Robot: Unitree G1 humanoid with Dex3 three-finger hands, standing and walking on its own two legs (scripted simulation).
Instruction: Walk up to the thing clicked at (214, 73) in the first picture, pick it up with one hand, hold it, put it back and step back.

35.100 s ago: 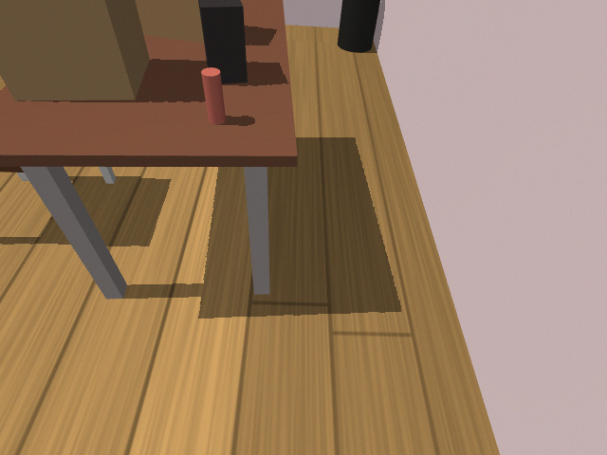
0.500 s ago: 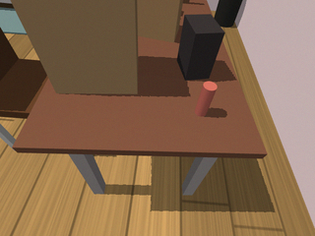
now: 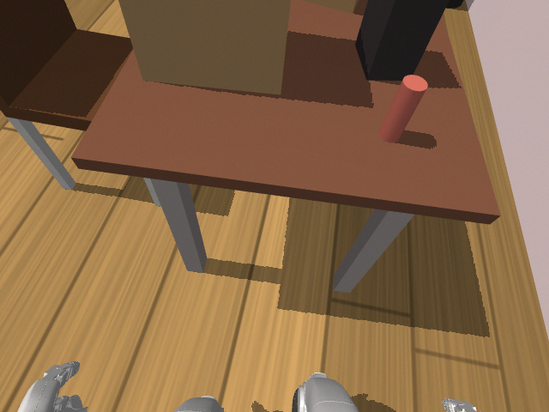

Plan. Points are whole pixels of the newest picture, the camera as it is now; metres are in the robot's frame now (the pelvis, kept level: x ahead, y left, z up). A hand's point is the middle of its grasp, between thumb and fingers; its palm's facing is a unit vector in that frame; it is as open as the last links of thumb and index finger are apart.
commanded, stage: step back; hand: right
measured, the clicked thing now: (401, 111) +0.61 -0.23 +0.05
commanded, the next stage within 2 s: none
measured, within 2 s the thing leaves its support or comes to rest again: neither
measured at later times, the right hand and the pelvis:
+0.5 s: hand out of the picture -0.04 -0.27 -0.14, palm faces +0.09 +0.93 -0.35, open 7.4 cm; pelvis -0.13 +0.00 +0.01, yaw -7 degrees
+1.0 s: hand out of the picture -0.21 -0.24 -0.12, palm faces +0.05 +0.91 -0.42, open 7.4 cm; pelvis -0.29 +0.04 +0.01, yaw -7 degrees
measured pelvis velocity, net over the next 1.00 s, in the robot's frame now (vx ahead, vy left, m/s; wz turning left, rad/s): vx -0.29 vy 0.04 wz -0.12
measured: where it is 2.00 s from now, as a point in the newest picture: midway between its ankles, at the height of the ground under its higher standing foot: outside the picture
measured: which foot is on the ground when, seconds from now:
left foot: down 0.00-0.38, up 0.40-0.70, down 0.72-1.00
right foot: up 0.00-0.34, down 0.36-0.74, up 0.76-1.00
